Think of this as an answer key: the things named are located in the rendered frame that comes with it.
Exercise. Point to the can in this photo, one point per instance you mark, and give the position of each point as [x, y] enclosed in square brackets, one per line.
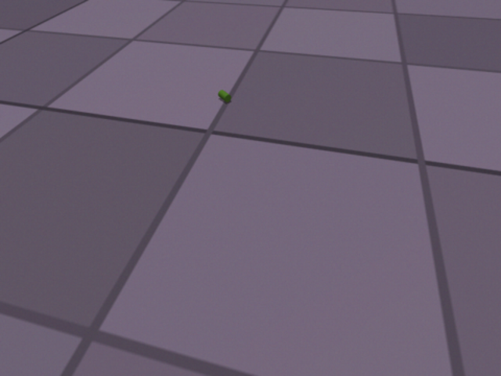
[224, 95]

